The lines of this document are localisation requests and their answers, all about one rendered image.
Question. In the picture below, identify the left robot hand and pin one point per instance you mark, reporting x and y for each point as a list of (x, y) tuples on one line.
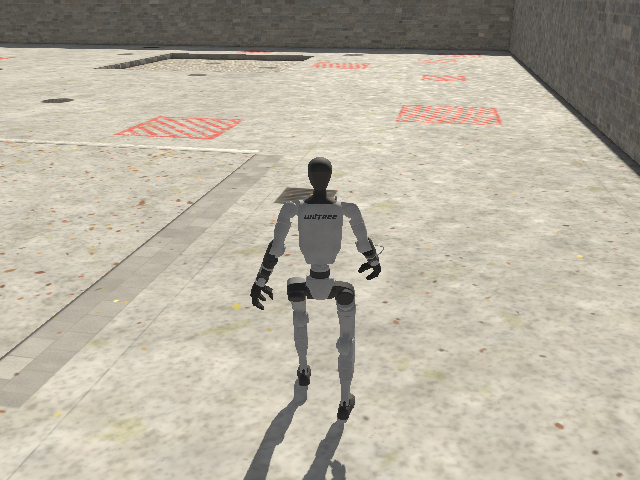
[(256, 293)]

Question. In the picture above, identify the robot left upper arm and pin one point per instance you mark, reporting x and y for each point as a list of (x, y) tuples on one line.
[(288, 210)]

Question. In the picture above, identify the right robot hand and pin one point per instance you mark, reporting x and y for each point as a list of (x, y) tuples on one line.
[(375, 273)]

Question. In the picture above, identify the robot right thigh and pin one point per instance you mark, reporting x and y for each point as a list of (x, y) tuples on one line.
[(344, 294)]

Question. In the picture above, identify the robot left foot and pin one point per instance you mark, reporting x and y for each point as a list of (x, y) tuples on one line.
[(304, 378)]

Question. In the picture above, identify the left robot forearm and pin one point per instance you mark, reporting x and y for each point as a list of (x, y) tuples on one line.
[(267, 266)]

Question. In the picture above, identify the right robot forearm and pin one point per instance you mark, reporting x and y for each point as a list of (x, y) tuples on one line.
[(371, 255)]

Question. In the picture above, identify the robot right upper arm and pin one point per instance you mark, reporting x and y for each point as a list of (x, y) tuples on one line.
[(351, 210)]

